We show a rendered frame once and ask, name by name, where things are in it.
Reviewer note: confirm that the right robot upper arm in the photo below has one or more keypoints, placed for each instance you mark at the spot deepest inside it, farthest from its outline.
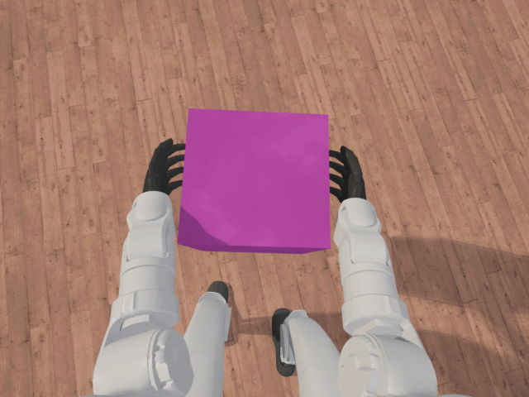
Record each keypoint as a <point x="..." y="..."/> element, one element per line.
<point x="371" y="365"/>

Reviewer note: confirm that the robot left hand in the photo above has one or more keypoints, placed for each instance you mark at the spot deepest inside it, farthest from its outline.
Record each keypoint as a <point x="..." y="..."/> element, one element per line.
<point x="158" y="175"/>

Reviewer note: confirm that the left robot upper arm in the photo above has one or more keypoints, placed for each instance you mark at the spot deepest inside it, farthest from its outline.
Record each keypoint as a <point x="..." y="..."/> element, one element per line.
<point x="155" y="363"/>

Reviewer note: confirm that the left robot forearm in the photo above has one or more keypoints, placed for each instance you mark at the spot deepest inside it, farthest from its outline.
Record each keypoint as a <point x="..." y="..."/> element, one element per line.
<point x="146" y="297"/>

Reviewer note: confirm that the robot right hand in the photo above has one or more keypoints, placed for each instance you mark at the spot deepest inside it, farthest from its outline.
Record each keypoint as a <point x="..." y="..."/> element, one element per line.
<point x="352" y="184"/>

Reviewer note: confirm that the right robot forearm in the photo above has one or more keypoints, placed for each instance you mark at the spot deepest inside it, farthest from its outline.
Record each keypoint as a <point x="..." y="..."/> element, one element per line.
<point x="370" y="293"/>

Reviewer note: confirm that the robot left foot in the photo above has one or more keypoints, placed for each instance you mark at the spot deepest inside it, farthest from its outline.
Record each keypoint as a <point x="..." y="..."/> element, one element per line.
<point x="219" y="287"/>

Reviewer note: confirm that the robot left shin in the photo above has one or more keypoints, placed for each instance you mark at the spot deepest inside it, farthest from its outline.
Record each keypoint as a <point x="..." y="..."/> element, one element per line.
<point x="212" y="295"/>

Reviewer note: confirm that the carton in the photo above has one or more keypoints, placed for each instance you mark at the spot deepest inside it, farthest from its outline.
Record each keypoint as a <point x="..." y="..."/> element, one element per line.
<point x="256" y="182"/>

